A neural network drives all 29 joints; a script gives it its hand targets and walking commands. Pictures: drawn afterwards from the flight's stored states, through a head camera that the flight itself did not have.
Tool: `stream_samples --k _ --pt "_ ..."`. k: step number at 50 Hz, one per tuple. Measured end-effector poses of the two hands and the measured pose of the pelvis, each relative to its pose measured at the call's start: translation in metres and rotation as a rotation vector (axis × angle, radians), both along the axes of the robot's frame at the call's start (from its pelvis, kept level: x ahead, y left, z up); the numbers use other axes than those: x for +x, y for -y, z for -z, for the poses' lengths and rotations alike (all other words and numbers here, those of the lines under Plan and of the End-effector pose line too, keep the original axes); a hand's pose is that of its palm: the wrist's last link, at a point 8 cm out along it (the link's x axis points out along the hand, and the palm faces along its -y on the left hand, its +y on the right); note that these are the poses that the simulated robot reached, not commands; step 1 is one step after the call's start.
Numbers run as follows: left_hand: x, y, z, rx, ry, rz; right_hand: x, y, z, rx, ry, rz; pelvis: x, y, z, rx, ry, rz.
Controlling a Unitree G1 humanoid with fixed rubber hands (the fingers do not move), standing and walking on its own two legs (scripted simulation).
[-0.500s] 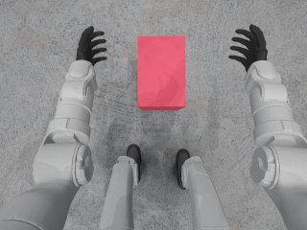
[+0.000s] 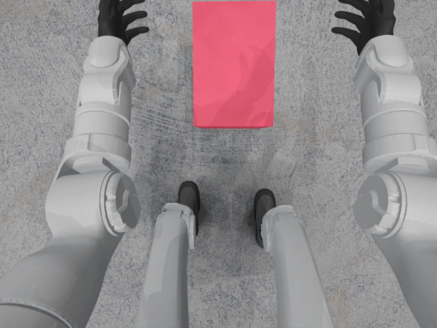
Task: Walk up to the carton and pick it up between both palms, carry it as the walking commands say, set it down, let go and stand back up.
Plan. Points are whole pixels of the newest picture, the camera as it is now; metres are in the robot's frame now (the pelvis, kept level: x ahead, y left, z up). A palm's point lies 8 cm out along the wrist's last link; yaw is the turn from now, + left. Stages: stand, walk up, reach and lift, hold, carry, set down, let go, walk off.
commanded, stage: reach and lift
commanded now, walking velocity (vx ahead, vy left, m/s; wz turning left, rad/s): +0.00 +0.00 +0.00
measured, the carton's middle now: (232, 77) +0.55 +0.00 -0.49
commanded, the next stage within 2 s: none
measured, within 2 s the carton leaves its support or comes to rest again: neither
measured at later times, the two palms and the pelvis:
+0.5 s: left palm (154, 67) +0.53 +0.17 -0.31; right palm (321, 70) +0.53 -0.19 -0.32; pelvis -0.05 +0.01 -0.14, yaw +0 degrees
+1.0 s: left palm (166, 80) +0.53 +0.17 -0.42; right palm (304, 81) +0.52 -0.19 -0.42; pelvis -0.05 +0.01 -0.24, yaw -1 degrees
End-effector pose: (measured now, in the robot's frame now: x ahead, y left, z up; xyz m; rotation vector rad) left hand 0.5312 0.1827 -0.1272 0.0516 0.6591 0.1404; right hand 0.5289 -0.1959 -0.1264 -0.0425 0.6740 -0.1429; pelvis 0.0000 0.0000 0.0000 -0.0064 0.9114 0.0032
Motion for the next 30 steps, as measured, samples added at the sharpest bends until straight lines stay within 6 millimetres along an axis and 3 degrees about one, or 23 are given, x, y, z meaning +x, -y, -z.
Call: stream_samples --k 11,20,24,30 --pt "0.0 0.008 0.077 0.017 -0.006 0.01 0.001 0.001 0.075 -0.016 0.026 0.021 -0.012 -0.005 0.065 0.002 -0.017 0.008" --pt "0.004 0.003 0.149 0.037 0.029 0.002 0.003 0.002 0.149 -0.001 0.059 0.038 -0.043 -0.008 0.107 0.002 0.301 0.012" --pt "0.001 0.008 0.181 0.018 0.003 0.003 -0.003 -0.004 0.186 0.017 0.008 0.028 -0.045 -0.008 0.138 0.005 0.293 0.013" --pt "0.002 0.008 0.207 0.013 -0.016 -0.016 0.001 -0.01 0.209 0.012 0.01 0.024 -0.049 -0.007 0.172 0.009 0.313 0.017"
